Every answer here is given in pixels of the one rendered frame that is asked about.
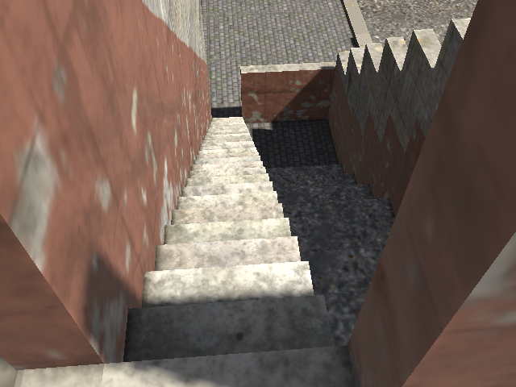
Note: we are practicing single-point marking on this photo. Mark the stairs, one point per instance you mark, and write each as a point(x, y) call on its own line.
point(229, 278)

